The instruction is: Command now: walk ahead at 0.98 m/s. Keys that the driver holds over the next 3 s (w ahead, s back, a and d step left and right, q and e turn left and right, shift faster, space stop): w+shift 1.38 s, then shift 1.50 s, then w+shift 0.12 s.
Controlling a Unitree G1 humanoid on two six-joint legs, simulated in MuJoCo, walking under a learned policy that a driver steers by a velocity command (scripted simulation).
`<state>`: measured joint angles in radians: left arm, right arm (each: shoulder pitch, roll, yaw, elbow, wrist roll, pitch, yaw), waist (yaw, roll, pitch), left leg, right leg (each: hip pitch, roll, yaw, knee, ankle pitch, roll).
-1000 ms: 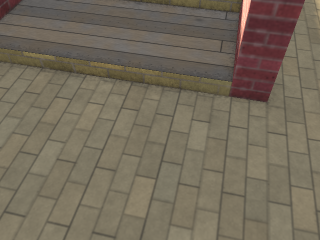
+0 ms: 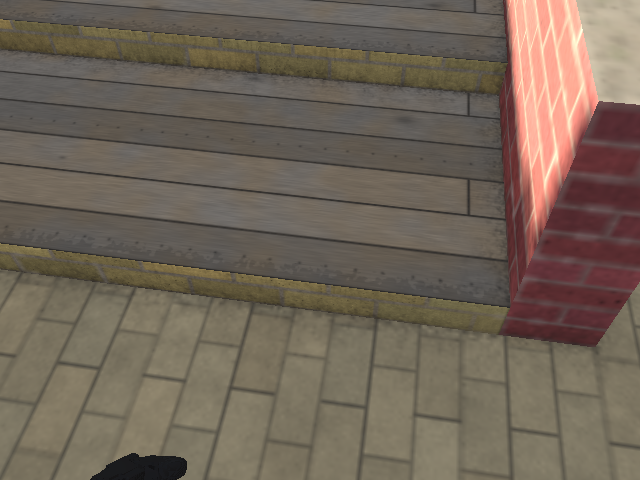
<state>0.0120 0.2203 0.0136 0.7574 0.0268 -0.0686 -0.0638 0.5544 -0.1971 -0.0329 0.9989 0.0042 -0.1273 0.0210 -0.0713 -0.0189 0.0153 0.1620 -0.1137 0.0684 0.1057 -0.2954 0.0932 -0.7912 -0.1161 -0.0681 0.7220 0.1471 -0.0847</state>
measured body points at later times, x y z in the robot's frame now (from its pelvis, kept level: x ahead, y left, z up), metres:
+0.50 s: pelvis +0.48 +0.00 +0.00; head +0.52 +0.00 +0.44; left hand +0.38 +0.24 -0.14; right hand +0.73 -0.21 -0.08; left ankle +0.73 +0.14 -0.68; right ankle +0.31 -0.08 -0.73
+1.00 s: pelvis +0.98 +0.02 +0.02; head +1.00 +0.03 +0.47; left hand +1.24 +0.16 -0.04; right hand +0.86 -0.20 -0.11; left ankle +0.76 +0.10 -0.69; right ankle +1.12 -0.04 -0.62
